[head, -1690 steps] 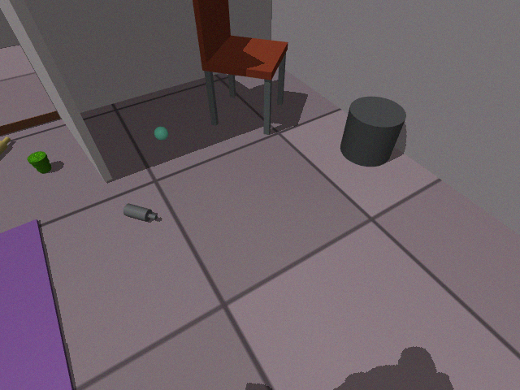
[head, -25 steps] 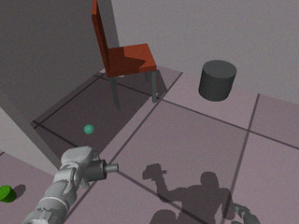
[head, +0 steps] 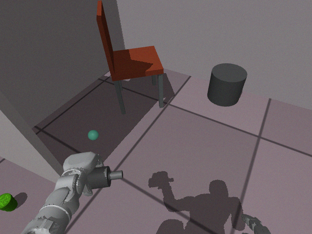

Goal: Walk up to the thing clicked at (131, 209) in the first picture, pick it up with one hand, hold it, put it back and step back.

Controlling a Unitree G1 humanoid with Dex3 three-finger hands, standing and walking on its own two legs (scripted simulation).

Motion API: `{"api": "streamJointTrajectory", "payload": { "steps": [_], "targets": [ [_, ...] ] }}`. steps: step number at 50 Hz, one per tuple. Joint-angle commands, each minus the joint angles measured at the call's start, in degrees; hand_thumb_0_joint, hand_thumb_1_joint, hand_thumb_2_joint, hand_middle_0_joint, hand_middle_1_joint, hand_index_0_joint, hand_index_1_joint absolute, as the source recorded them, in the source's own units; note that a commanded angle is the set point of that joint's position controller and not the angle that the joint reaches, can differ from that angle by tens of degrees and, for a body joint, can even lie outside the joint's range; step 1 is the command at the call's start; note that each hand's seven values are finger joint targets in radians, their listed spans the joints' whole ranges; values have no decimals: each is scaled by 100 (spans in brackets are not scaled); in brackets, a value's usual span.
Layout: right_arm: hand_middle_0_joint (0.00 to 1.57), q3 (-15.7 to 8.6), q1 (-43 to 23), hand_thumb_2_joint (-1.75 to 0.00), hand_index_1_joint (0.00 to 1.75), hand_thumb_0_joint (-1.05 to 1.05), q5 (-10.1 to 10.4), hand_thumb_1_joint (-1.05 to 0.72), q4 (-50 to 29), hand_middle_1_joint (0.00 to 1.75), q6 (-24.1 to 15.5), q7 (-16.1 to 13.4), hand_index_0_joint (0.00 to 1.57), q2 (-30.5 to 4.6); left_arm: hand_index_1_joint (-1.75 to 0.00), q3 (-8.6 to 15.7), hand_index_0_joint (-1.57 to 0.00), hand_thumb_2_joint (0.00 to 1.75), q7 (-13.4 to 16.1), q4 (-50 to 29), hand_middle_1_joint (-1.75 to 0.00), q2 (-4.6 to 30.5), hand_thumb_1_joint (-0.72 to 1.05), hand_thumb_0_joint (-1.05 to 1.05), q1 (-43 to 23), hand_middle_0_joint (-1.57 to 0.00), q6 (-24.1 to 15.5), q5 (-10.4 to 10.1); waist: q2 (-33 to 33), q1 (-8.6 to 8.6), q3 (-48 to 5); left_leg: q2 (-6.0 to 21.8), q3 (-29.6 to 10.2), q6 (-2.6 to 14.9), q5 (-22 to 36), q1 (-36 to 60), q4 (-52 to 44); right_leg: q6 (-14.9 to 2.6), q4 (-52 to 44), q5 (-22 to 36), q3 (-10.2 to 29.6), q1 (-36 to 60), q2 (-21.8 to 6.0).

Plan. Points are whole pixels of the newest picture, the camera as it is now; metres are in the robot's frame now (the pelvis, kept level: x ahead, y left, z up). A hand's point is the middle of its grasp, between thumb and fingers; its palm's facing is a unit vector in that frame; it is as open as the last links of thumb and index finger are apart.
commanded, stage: hold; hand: left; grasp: from above
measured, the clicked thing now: (95, 178) +0.31 +0.21 -0.07
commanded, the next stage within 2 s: crouch in 0.08 s
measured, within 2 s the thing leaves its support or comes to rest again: neither
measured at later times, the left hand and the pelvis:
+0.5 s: hand (88, 187) +0.29 +0.23 -0.08, palm faces -0.47 -0.06 -0.88, open 8.9 cm; pelvis +0.00 +0.00 +0.00, yaw +1 degrees
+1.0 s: hand (105, 192) +0.36 +0.25 -0.31, palm faces -0.42 -0.02 -0.91, open 9.0 cm; pelvis -0.04 +0.01 -0.18, yaw +0 degrees
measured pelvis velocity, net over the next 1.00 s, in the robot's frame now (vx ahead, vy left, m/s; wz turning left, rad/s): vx -0.04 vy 0.01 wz -0.01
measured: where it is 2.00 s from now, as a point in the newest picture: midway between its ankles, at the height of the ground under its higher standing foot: outside the picture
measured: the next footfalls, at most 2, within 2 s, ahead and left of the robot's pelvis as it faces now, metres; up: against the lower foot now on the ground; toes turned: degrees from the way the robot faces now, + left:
none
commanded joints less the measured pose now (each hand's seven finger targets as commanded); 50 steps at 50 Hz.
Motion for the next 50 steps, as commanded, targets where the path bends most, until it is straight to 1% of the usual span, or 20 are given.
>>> {"api": "streamJointTrajectory", "payload": {
  "steps": [1,3,9,10,12,16,19,21,24,26,31,33,35,37,38,41,42,44,46,50],
  "targets": [
    [20,-260,-582,-90,30,0,0,-90,-874,30,-228,-53,20,-712,-45,596,-111,53,197,-1322,-46,1211,74,0,-2140,-110,-41,70,-111,62,-1367,-241,64,125,717,730,-375,-163,-511,594,-180,186,231],
    [20,-235,-619,-90,30,0,4,-90,-892,30,-237,-57,20,-718,-46,522,-111,54,174,-1441,-48,1170,75,0,-2255,-110,-58,47,-179,50,-1322,-238,43,125,665,720,-384,-161,-539,514,-194,163,243],
    [20,-245,-609,-91,30,0,-6,-91,-915,30,-228,-47,20,-724,-46,652,-115,49,228,-1388,-50,1277,81,0,-2198,-111,-55,108,-62,69,-1368,-223,37,105,609,770,-434,-177,-531,468,-197,157,245],
    [20,-248,-596,-89,30,0,-3,-87,-917,30,-222,-45,20,-735,-45,609,-107,53,239,-1474,-48,1248,73,0,-2222,-103,-57,105,-87,39,-1458,-213,20,94,686,854,-411,-176,-516,532,-203,163,257],
    [20,-242,-610,-89,30,0,-5,-88,-907,30,-225,-50,20,-716,-48,652,-111,58,290,-1389,-50,1238,76,0,-2123,-109,-58,115,-107,77,-1297,-248,59,108,687,740,-383,-168,-544,518,-192,153,237],
    [20,-271,-501,-90,30,0,-30,-88,-805,30,-210,-35,20,-729,-50,584,-115,61,418,-1040,-51,1124,80,0,-2057,-113,-151,184,-316,-58,-1133,-254,58,130,622,631,-320,-145,-523,520,-177,3,226],
    [20,-295,-381,-90,30,0,-60,-88,-701,30,-183,-19,20,-743,-49,654,-116,61,666,-694,-50,1154,81,0,-2098,-115,-285,268,-362,-118,-1067,-277,57,130,445,504,-243,-136,-481,371,-163,-168,203],
    [20,-318,-290,-89,30,0,-89,-88,-631,30,-173,1,20,-742,-49,564,-117,60,868,-413,-50,985,83,0,-2097,-115,-349,314,-374,-180,-1105,-252,32,95,426,455,-141,-149,-352,348,-179,-338,213],
    [20,-367,-80,-89,30,0,-149,-88,-489,30,-166,41,20,-808,-49,638,-119,58,1232,70,-51,1075,85,0,-2363,-116,-395,437,-329,-265,-1200,-233,21,82,405,166,163,-160,-96,347,-188,-706,211],
    [20,-376,33,-89,30,0,-183,-88,-396,30,-178,75,20,-809,-50,583,-119,59,1449,421,-52,946,86,0,-2577,-117,-444,479,-403,-381,-1251,-222,18,84,296,-173,498,-158,173,290,-177,-1038,211],
    [20,-492,412,-89,30,0,-323,-88,-278,30,-281,158,20,-860,-51,749,-115,60,2004,1204,-53,927,81,0,-2924,-113,-609,832,-67,-495,-1890,-197,-32,9,-34,-1523,1902,-230,1580,4,-192,-2413,206],
    [20,-518,512,-89,30,0,-358,-88,-296,30,-333,167,20,-889,-51,912,-113,58,2276,1371,-54,1093,79,0,-3256,-110,-633,937,127,-482,-2167,-202,-47,-6,-289,-2140,2394,-253,2107,-194,-217,-2911,209],
    [20,-534,621,-89,30,0,-379,-88,-324,30,-365,128,20,-918,-52,1033,-110,59,2486,1341,-55,1278,75,0,-3726,-107,-641,985,346,-570,-2663,-181,-66,-6,-407,-2468,2860,-274,2582,-278,-242,-3395,230],
    [20,-536,710,-89,30,0,-409,-88,-287,30,-390,101,20,-944,-50,1057,-107,55,2617,1740,-53,1277,71,0,-3746,-104,-586,1002,198,-668,-2914,-189,-94,45,-469,-3045,3347,-273,3037,-339,-290,-3794,245],
    [20,-545,757,-89,30,0,-424,-88,-279,30,-413,91,20,-976,-50,1190,-106,55,2683,1748,-53,1449,70,0,-3802,-103,-570,972,175,-611,-3090,-186,-103,75,-494,-3385,3582,-282,3268,-368,-297,-3957,261],
    [20,-543,811,-89,30,0,-484,-87,-238,30,-451,49,20,-955,-49,1290,-105,57,2748,1903,-51,1570,68,0,-3957,-103,-493,879,430,-590,-3773,-176,-100,110,-526,-3851,4178,-322,3871,-435,-313,-4417,262],
    [20,-549,815,-89,30,0,-497,-87,-229,30,-462,41,20,-951,-49,1251,-104,58,2728,1976,-51,1516,66,0,-3978,-102,-461,849,394,-663,-3795,-176,-128,116,-617,-4072,4351,-331,4049,-505,-333,-4647,274],
    [20,-558,846,-89,30,0,-518,-88,-176,30,-470,32,20,-958,-49,1332,-102,57,2664,2344,-50,1623,64,0,-3685,-101,-403,848,271,-621,-3787,-188,-149,141,-786,-4603,4624,-330,4353,-639,-364,-4870,264],
    [20,-579,846,-89,30,0,-565,-88,-171,30,-499,40,20,-954,-50,1448,-101,57,2595,2000,-52,1807,62,0,-4017,-99,-438,780,518,-624,-4123,-175,-192,132,-888,-4809,4869,-349,4666,-744,-382,-5206,244],
    [20,-549,822,-89,30,0,-620,-88,-135,30,-530,76,20,-972,-50,1562,-101,56,2470,2269,-52,1933,62,0,-4047,-98,-462,806,482,-742,-4114,-145,-316,156,-1256,-5401,5393,-349,5218,-1079,-468,-5999,248]
  ]
}}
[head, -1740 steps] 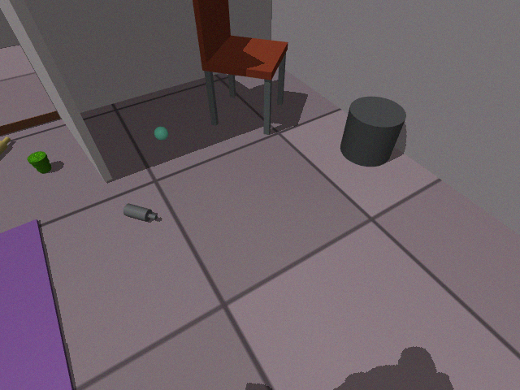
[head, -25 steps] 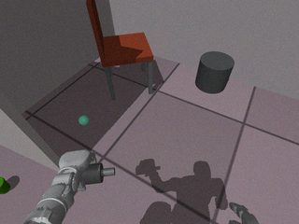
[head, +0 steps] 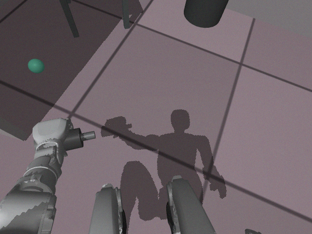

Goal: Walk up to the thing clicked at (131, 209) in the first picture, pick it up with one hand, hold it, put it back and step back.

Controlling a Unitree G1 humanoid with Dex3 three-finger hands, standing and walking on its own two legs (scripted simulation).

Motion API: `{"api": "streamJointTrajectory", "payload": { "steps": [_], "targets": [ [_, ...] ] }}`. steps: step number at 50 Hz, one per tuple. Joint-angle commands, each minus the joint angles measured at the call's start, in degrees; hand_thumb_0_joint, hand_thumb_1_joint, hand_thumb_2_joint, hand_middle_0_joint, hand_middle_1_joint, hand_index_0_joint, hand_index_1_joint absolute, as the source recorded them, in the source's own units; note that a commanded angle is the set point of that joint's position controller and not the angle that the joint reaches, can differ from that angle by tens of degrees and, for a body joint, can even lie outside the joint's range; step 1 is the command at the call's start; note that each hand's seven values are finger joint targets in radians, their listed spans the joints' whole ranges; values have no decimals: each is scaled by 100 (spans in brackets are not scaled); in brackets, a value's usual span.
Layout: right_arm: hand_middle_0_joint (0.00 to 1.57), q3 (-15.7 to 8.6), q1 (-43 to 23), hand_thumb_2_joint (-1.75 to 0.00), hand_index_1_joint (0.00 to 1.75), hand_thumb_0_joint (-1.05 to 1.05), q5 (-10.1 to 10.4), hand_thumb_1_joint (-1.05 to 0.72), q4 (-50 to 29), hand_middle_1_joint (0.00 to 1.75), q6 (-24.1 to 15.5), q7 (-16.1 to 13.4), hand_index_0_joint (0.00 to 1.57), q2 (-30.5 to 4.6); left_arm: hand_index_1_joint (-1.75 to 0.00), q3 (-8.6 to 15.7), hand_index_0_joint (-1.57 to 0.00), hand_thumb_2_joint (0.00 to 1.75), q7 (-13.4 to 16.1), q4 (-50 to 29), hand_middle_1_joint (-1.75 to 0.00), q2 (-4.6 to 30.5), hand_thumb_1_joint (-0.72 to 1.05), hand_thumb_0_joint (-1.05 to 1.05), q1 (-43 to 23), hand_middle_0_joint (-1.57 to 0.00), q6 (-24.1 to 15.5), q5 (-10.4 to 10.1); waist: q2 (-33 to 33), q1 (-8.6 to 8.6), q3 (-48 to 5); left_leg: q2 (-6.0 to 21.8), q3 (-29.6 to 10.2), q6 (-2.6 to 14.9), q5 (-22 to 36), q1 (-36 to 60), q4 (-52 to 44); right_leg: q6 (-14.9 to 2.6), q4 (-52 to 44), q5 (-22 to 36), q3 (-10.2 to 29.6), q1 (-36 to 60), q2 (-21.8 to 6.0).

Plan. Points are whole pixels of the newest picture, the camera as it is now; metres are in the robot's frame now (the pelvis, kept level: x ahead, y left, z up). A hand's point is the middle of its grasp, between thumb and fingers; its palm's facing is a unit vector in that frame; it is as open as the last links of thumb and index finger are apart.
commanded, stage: crouch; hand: left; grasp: from above
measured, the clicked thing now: (67, 140) +0.41 +0.23 -0.16
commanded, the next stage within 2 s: lower in 1.18 s
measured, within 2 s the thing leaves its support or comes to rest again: neither
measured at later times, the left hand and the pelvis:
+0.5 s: hand (73, 149) +0.43 +0.26 -0.32, palm faces -0.44 -0.05 -0.89, open 8.9 cm; pelvis -0.02 +0.00 -0.15, yaw -2 degrees
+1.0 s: hand (78, 150) +0.44 +0.26 -0.40, palm faces -0.46 -0.06 -0.89, open 8.9 cm; pelvis -0.03 +0.00 -0.22, yaw -4 degrees
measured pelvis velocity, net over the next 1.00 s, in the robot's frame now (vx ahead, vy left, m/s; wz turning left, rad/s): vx -0.03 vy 0.00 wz -0.07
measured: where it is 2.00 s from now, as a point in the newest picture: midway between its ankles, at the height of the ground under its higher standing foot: outside the picture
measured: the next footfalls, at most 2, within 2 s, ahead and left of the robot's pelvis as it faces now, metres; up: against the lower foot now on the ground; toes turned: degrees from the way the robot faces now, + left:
none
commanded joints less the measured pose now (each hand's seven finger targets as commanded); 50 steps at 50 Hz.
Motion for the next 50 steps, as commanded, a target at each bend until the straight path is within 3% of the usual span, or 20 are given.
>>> {"api": "streamJointTrajectory", "payload": {
  "steps": [1,3,5,10,11,13,15,17,21,22,24,28,32,39,43,50],
  "targets": [
    [20,-321,467,-89,30,0,-76,-88,-412,30,-199,-32,20,-1036,-48,408,-101,54,160,-871,-50,1614,62,0,-1991,-98,-57,27,536,125,-3254,-224,54,135,895,1637,-451,-413,-432,975,-363,683,138],
    [20,-303,471,-89,30,0,-101,-88,-424,30,-216,5,20,-1065,-48,489,-101,52,131,-894,-51,1831,62,0,-2129,-98,-165,117,730,89,-3304,-237,8,123,788,1390,-198,-427,-126,847,-396,326,126],
    [20,-279,521,-89,30,0,-140,-88,-383,30,-271,49,20,-1078,-47,501,-102,52,118,-829,-50,1761,63,0,-2216,-99,-256,152,577,-45,-3305,-222,-105,139,705,1170,111,-417,143,747,-452,-164,116],
    [20,-257,588,-89,30,0,-223,-88,-307,30,-389,184,20,-1186,-46,636,-106,50,169,-1081,-49,2070,69,0,-2743,-103,-528,308,1092,-56,-3929,-202,-165,99,1073,1267,725,-432,793,934,-529,-751,103],
    [20,-229,644,-89,30,0,-243,-89,-286,30,-416,214,20,-1205,-47,674,-107,53,203,-1085,-50,2113,69,0,-2784,-104,-540,326,1095,-124,-3973,-203,-166,104,1166,1269,848,-413,849,1007,-532,-835,84],
    [20,-216,636,-90,30,0,-261,-89,-237,30,-427,248,20,-1206,-45,616,-107,54,242,-1071,-47,2086,67,0,-3010,-105,-563,350,1282,-124,-4005,-194,-135,81,1062,1169,999,-430,1011,927,-539,-1057,104],
    [20,-197,685,-90,30,0,-299,-89,-221,30,-452,277,20,-1236,-48,776,-108,59,294,-980,-49,2326,69,0,-3003,-107,-553,404,1323,-122,-4096,-205,-125,78,1041,1027,1171,-422,1187,941,-559,-1075,92],
    [20,-188,648,-90,30,0,-321,-89,-236,30,-449,306,20,-1208,-47,733,-111,60,325,-1032,-47,2316,72,0,-3243,-110,-528,407,1353,-147,-4187,-192,-56,109,1014,897,1400,-416,1268,964,-552,-1159,125],
    [20,-149,630,-90,30,0,-344,-89,-226,30,-444,361,20,-1233,-45,814,-114,61,273,-685,-45,2483,76,0,-3059,-114,-463,426,1386,-128,-3919,-198,-54,100,903,518,1623,-418,1559,888,-587,-1386,116],
    [20,-139,666,-90,30,0,-366,-89,-245,30,-449,393,20,-1247,-46,777,-113,63,243,-704,-46,2342,75,0,-3073,-113,-459,409,1439,-196,-3877,-197,-83,87,991,506,1669,-415,1651,961,-598,-1423,83],
    [20,-155,614,-90,30,0,-344,-89,-251,30,-415,408,20,-1293,-44,808,-113,60,192,-754,-44,2551,74,0,-3295,-113,-468,417,1474,-174,-4043,-182,-77,99,1014,446,1821,-425,1813,985,-617,-1556,130],
    [20,-87,691,-90,30,0,-360,-89,-274,30,-379,486,20,-1290,-44,851,-115,58,106,-420,-45,2624,77,0,-3063,-114,-525,426,1214,-237,-3673,-198,-20,140,977,-80,2107,-379,1937,1061,-624,-1523,139],
    [20,-75,672,-90,30,0,-386,-89,-303,30,-348,541,20,-1344,-42,901,-114,55,48,-435,-44,2802,76,0,-3278,-113,-624,461,1429,-275,-3648,-185,-13,128,925,-169,2331,-392,2177,984,-643,-1788,165],
    [20,-20,676,-90,30,0,-433,-89,-227,30,-311,611,20,-1404,-41,1046,-113,52,109,-228,-43,3150,75,0,-3549,-112,-829,562,1392,-296,-3553,-196,31,155,529,-720,2631,-393,2446,727,-685,-2006,204],
    [20,32,722,-90,30,0,-483,-89,-240,30,-304,652,20,-1418,-42,1152,-118,52,188,-131,-44,3333,82,0,-3622,-116,-875,622,1518,-356,-3644,-194,29,146,607,-769,2827,-379,2663,807,-717,-2046,194],
    [20,134,640,-90,30,0,-522,-89,-187,30,-292,692,20,-1464,-41,1136,-117,52,257,144,-42,3449,81,0,-3810,-116,-909,668,1703,-390,-3396,-200,-2,137,223,-1056,2946,-423,2892,461,-814,-2469,232]
  ]
}}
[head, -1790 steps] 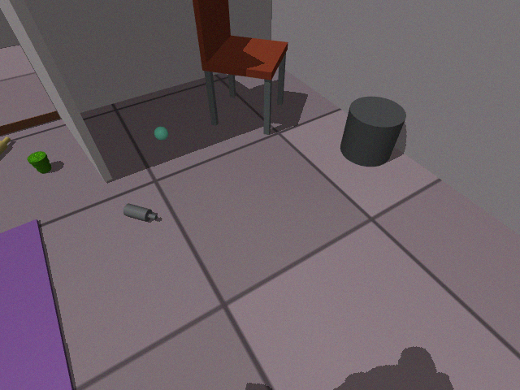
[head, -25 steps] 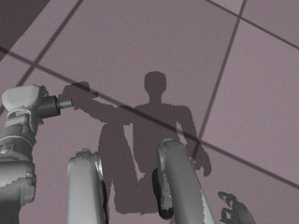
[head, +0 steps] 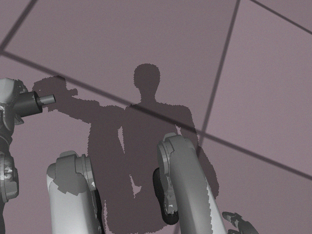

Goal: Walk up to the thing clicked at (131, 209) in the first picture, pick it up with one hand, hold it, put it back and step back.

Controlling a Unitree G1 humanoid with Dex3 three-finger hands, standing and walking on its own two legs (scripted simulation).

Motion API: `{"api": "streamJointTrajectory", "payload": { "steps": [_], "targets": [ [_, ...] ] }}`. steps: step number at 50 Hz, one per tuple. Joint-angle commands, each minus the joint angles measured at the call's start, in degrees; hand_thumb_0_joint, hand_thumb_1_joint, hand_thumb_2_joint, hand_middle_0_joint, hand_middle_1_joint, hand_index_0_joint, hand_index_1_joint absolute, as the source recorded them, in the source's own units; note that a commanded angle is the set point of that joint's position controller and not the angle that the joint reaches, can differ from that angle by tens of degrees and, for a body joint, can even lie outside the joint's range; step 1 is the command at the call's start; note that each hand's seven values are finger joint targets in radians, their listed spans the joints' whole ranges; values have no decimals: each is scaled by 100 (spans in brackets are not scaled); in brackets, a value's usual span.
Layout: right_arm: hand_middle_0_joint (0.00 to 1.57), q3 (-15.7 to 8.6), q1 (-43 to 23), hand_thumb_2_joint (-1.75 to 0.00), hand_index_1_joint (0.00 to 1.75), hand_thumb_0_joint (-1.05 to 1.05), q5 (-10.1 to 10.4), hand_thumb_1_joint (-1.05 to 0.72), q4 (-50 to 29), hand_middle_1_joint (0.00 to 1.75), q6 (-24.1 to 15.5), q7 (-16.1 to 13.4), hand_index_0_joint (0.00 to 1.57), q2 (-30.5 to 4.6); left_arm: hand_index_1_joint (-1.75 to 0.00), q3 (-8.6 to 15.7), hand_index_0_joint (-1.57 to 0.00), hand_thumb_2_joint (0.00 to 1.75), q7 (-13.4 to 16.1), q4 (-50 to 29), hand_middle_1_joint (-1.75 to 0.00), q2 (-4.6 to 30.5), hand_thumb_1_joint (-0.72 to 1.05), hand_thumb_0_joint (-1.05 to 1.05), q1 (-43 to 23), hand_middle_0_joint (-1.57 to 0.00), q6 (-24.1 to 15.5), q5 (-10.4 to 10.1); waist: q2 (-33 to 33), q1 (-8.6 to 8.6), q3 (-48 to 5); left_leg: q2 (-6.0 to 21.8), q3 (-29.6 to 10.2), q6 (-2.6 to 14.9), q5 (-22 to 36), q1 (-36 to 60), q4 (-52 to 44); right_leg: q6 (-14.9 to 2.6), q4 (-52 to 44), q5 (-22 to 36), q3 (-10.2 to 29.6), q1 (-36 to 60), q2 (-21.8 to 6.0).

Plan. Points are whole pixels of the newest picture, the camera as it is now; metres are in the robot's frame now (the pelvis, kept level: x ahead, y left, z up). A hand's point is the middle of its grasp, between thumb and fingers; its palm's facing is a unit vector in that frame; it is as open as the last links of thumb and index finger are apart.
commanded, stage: crouch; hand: left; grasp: from above
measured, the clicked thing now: (21, 105) +0.47 +0.28 -0.20
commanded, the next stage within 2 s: lower in 0.18 s
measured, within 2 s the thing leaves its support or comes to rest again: neither
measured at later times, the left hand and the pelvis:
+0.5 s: hand (16, 109) +0.46 +0.31 -0.22, palm faces -0.48 -0.10 -0.87, open 8.8 cm; pelvis +0.00 +0.00 -0.03, yaw -2 degrees
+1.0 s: hand (25, 112) +0.47 +0.30 -0.27, palm faces -0.46 -0.12 -0.88, open 8.8 cm; pelvis +0.01 +0.00 -0.06, yaw -4 degrees
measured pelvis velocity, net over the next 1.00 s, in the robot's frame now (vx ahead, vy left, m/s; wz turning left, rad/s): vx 0.01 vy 0.00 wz -0.07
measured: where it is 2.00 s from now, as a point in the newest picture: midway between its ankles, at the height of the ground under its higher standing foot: (132, 214)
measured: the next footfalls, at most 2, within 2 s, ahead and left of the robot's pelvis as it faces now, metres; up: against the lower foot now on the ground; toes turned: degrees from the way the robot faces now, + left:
none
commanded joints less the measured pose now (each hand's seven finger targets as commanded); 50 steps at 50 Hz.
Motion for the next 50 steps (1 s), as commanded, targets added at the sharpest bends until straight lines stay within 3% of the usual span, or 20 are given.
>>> {"api": "streamJointTrajectory", "payload": {
  "steps": [1,3,4,13,15,17,20,21,25,31,33,37,42,50],
  "targets": [
    [20,-435,1137,-90,30,0,-37,-89,-65,30,-28,-72,20,-1450,-40,183,-118,53,374,-966,-41,1804,81,0,-2280,-117,-41,-16,1922,29,-4046,-81,549,210,769,3231,-1328,-492,-1227,1086,-615,1550,78],
    [20,-375,1131,-90,30,0,-28,-90,-53,30,-29,-58,20,-1405,-39,107,-116,51,369,-829,-40,1795,78,0,-2252,-115,-45,-34,1735,43,-3988,-77,573,248,761,3003,-1187,-483,-1227,1113,-609,1655,117],
    [20,-351,1175,-90,30,0,-41,-89,-60,30,-34,-61,20,-1446,-39,190,-116,52,388,-844,-40,1899,79,0,-2221,-116,-40,-21,1760,44,-3989,-86,581,248,850,3027,-1147,-460,-1213,1199,-599,1671,92],
    [20,-282,1183,-90,30,0,-47,-90,-77,30,-28,-16,20,-1478,-41,164,-123,55,354,-836,-41,1925,86,0,-2115,-122,-6,-37,2012,52,-3970,-67,522,195,1071,3089,-1018,-485,-923,1379,-696,1553,110],
    [20,-286,1191,-90,30,0,-39,-90,-88,30,-11,-10,20,-1526,-39,165,-121,57,356,-846,-38,1959,83,0,-2223,-122,-21,-26,1957,-12,-4020,-63,496,201,1056,3047,-976,-479,-902,1383,-716,1531,118],
    [20,-223,1183,-90,30,0,-57,-90,-82,30,-25,10,20,-1503,-39,46,-120,54,325,-588,-39,1790,81,0,-2112,-120,-24,-54,1771,-99,-3706,-66,507,236,1018,2829,-850,-448,-935,1393,-714,1498,123],
    [20,-148,1179,-90,30,0,-100,-90,-75,30,-41,30,20,-1543,-40,159,-121,53,344,-574,-40,2082,83,0,-2232,-121,-114,-34,1739,-102,-3706,-64,510,261,1102,2601,-702,-418,-840,1493,-721,1661,144],
    [20,-134,1136,-90,30,0,-98,-90,-68,30,-40,34,20,-1540,-40,131,-121,54,361,-453,-40,2063,82,0,-2118,-122,-128,-17,1704,-50,-3727,-52,495,257,1110,2616,-670,-422,-819,1500,-730,1656,168],
    [20,-103,1151,-90,30,0,-163,-90,-95,30,-64,81,20,-1613,-42,264,-125,55,465,-563,-42,2199,88,0,-2091,-125,-193,47,1952,-111,-3830,-53,452,206,1372,2846,-564,-432,-603,1705,-812,1615,159],
    [20,-74,983,-90,30,0,-215,-90,-109,30,-33,110,20,-1657,-42,375,-127,55,669,-595,-43,2343,91,0,-2135,-126,-238,87,2254,-62,-3822,-55,458,185,1231,2759,-504,-459,-463,1593,-848,1427,196],
    [20,-70,977,-90,30,0,-269,-90,-84,30,-51,135,20,-1685,-44,345,-126,55,703,-490,-44,2296,92,0,-2174,-126,-215,132,2338,-165,-3666,-55,442,175,1120,2766,-496,-469,-414,1490,-891,1276,196],
    [20,-13,974,-89,30,0,-293,-89,-110,30,-109,182,20,-1756,-40,332,-124,55,767,-356,-40,2323,89,0,-2206,-123,-199,118,2185,-269,-3515,-41,394,196,1134,2620,-356,-459,-337,1521,-941,1244,204],
    [20,101,936,-89,30,0,-330,-89,-75,30,-199,221,20,-1775,-37,314,-122,51,856,-77,-38,2438,87,0,-2133,-122,-230,73,2037,-280,-3410,-20,381,226,1048,2408,-197,-427,-354,1495,-942,1368,250],
    [20,268,848,-89,30,0,-424,-89,-75,30,-276,292,20,-1806,-38,466,-123,54,1035,-33,-38,2712,87,0,-1988,-123,-295,53,2093,-297,-3572,38,316,227,1401,2379,-19,-365,-285,1896,-986,1768,319]
  ]
}}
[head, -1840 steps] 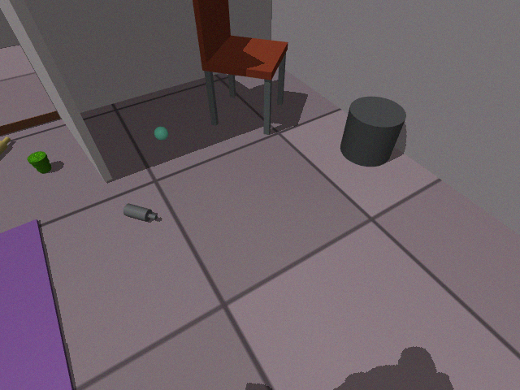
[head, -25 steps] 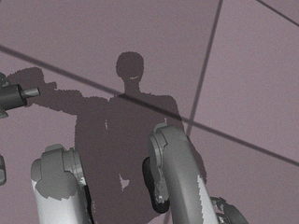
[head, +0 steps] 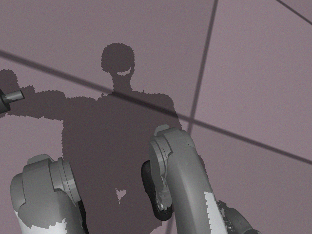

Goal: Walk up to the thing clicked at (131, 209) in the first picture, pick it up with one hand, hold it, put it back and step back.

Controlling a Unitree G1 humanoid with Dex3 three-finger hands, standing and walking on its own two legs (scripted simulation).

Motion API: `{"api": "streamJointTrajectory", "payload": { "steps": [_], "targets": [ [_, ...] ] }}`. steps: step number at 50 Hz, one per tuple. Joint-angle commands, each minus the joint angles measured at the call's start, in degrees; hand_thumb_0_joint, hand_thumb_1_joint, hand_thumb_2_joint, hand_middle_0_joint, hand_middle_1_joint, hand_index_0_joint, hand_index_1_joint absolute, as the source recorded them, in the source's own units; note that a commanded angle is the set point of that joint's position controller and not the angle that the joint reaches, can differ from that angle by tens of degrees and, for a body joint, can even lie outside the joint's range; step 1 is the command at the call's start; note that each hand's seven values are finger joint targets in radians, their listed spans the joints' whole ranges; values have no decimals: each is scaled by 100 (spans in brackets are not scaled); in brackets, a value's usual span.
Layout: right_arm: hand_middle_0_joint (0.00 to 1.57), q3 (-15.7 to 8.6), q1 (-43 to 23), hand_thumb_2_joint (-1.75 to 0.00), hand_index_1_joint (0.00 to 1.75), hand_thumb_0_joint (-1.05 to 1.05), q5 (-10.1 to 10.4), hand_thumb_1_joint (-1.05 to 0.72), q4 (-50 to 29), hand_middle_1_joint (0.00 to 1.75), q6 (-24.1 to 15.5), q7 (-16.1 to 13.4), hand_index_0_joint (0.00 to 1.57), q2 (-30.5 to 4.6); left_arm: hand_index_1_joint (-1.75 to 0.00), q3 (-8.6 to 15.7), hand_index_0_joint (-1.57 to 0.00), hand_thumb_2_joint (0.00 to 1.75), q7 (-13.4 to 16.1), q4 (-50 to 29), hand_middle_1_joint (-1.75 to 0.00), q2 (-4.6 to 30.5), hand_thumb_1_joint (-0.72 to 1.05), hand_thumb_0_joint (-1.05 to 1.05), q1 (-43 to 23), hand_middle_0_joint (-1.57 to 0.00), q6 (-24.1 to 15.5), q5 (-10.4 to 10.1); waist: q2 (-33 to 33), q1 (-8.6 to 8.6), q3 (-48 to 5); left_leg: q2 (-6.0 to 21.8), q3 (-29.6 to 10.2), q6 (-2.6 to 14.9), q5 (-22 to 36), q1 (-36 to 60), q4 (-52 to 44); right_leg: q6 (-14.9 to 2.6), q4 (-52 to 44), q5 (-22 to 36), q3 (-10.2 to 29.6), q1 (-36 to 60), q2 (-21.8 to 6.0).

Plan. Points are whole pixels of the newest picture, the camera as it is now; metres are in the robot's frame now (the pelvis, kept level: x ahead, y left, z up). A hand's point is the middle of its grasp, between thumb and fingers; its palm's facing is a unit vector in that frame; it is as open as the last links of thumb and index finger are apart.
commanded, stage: rest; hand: left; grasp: from above
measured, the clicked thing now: out of the picture +0.45 +0.32 -0.25
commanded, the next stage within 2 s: open in 0.90 s
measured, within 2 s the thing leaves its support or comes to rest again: rests again in 1.42 s
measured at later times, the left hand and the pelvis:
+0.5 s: hand out of the picture +0.44 +0.33 -0.24, palm faces -0.44 -0.16 -0.88, open 8.8 cm; pelvis +0.00 +0.00 -0.01, yaw -2 degrees
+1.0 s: hand out of the picture +0.44 +0.33 -0.25, palm faces -0.43 -0.16 -0.89, open 8.8 cm; pelvis -0.01 +0.01 -0.01, yaw -4 degrees
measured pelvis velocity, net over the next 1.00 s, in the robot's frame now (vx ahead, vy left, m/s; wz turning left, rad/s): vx -0.01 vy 0.01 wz -0.06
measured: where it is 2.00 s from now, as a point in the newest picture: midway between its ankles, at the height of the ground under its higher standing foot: (121, 215)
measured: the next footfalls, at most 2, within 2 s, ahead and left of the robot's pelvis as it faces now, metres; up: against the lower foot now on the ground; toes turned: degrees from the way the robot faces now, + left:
none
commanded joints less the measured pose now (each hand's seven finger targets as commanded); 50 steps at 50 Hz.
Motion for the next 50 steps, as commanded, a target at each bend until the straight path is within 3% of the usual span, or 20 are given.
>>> {"api": "streamJointTrajectory", "payload": {
  "steps": [1,2,4,7,9,11,15,17,20,27,29,34,36,38,39,41,43,47,49,50],
  "targets": [
    [20,-421,1223,-89,30,0,-49,-89,49,30,8,-29,20,-1644,-37,144,-124,53,400,-864,-38,1822,88,0,-1727,-123,-55,-97,2466,-16,-4380,72,763,301,1625,3066,-1254,-457,-1215,1964,-720,2379,150],
    [20,-401,1216,-89,30,0,-44,-89,65,30,-2,-30,20,-1637,-37,137,-123,52,417,-791,-37,1800,87,0,-1621,-122,-42,-77,2558,33,-4322,57,772,277,1658,3167,-1292,-475,-1186,1972,-722,2330,143],
    [20,-398,1204,-89,30,0,-78,-89,83,30,-43,-1,20,-1697,-39,62,-123,55,425,-734,-39,1781,87,0,-1769,-123,-38,-50,2528,-87,-4096,77,736,279,1529,3142,-1202,-491,-1183,1850,-774,2113,160],
    [20,-349,1098,-89,30,0,-81,-89,48,30,-38,22,20,-1696,-36,98,-123,51,510,-728,-37,1880,88,0,-1628,-123,-56,-46,2690,9,-4221,87,702,256,1542,3181,-1283,-506,-1133,1852,-794,2224,181],
    [20,-352,1131,-89,30,0,-110,-89,33,30,-67,35,20,-1780,-37,119,-124,53,541,-711,-38,1848,90,0,-1721,-123,-50,-37,2684,-118,-4075,78,661,230,1559,3256,-1285,-523,-1103,1814,-879,2059,171],
    [20,-323,1072,-89,30,0,-104,-89,24,30,-113,63,20,-1767,-37,-1,-125,52,544,-638,-38,1841,90,0,-1775,-124,-54,-19,2742,-155,-3945,85,661,243,1483,3227,-1249,-518,-1100,1775,-858,2006,178],
    [20,-266,1031,-90,30,0,-130,-89,19,30,-172,86,20,-1826,-37,60,-125,53,649,-542,-37,1926,90,0,-1660,-125,-50,-59,2666,-125,-3932,100,629,242,1478,3194,-1248,-504,-1113,1784,-903,2059,198],
    [20,-234,1047,-90,30,0,-161,-89,15,30,-219,118,20,-1850,-38,11,-126,54,658,-514,-38,1934,91,0,-1785,-125,-54,-50,2697,-228,-3859,108,628,248,1480,3168,-1183,-494,-1115,1816,-905,2083,198],
    [20,-210,994,-90,30,0,-133,-89,5,30,-255,121,20,-1873,-38,62,-126,54,710,-523,-38,2023,91,0,-1662,-126,-49,-116,2702,-133,-3927,121,614,246,1540,3184,-1193,-486,-1144,1865,-908,2178,218],
    [20,-109,981,-90,30,0,-205,-89,48,30,-383,214,20,-1934,-37,-151,-126,53,741,-268,-38,1913,91,0,-1823,-125,-32,-105,2776,-348,-3591,127,547,214,1430,3184,-1184,-496,-1048,1780,-991,1996,221],
    [20,-117,921,-90,30,0,-195,-89,-56,30,-420,215,20,-1978,-38,35,-125,53,788,-433,-39,2135,90,0,-1707,-124,-47,-111,2832,-221,-3841,145,514,200,1567,3375,-1233,-494,-1086,1868,-1000,2149,251],
    [20,-22,923,-90,30,0,-231,-89,-25,30,-474,258,20,-1981,-39,-50,-123,55,860,-228,-40,2081,88,0,-1641,-123,-39,-131,2790,-276,-3718,149,491,209,1511,3221,-1232,-490,-1085,1839,-1032,2173,268],
    [20,-11,906,-90,30,0,-221,-89,-2,30,-521,291,20,-1993,-38,-231,-122,53,816,-98,-38,1981,86,0,-1791,-122,-37,-95,2746,-403,-3490,164,489,213,1406,3184,-1159,-480,-1061,1759,-1033,2015,253],
    [20,3,912,-90,30,0,-219,-89,-35,30,-582,305,20,-2044,-38,-178,-123,53,838,-105,-38,2084,87,0,-1859,-123,-67,-118,2789,-429,-3423,168,467,210,1381,3178,-1144,-479,-1061,1745,-1041,2052,252],
    [20,19,829,-90,30,0,-224,-89,-89,30,-589,290,20,-2062,-37,-58,-122,53,875,-214,-37,2224,86,0,-1718,-122,-83,-119,2774,-298,-3615,173,462,210,1465,3222,-1185,-478,-1106,1794,-1038,2171,278],
    [20,63,893,-90,30,0,-239,-89,-53,30,-620,325,20,-2045,-38,-207,-123,52,870,-3,-38,2085,88,0,-1774,-122,-79,-100,2696,-459,-3441,182,472,229,1443,3077,-1089,-454,-1081,1825,-1042,2176,276],
    [20,62,913,-90,30,0,-263,-89,-90,30,-650,324,20,-2104,-39,-42,-122,53,895,25,-39,2314,87,0,-1693,-122,-73,-99,2590,-430,-3474,183,466,254,1430,3034,-1063,-445,-1130,1842,-1029,2292,292],
    [20,123,851,-90,30,0,-252,-89,-45,30,-666,322,20,-2071,-39,-249,-118,51,929,97,-39,2111,81,0,-1681,-117,-88,-153,2662,-386,-3384,194,410,212,1347,3086,-1198,-472,-1126,1715,-1094,2162,321],
    [20,118,838,-90,30,0,-245,-89,-52,30,-688,336,20,-2118,-38,-290,-117,51,923,165,-39,2116,81,0,-1806,-117,-113,-161,2641,-502,-3272,201,360,206,1247,3065,-1172,-466,-1071,1629,-1123,2032,293],
    [20,140,804,-90,30,0,-246,-89,-87,30,-690,320,20,-2147,-39,-270,-117,53,949,149,-40,2167,80,0,-1720,-116,-119,-155,2698,-418,-3327,203,344,197,1297,3100,-1213,-473,-1102,1661,-1122,2094,310]
  ]
}}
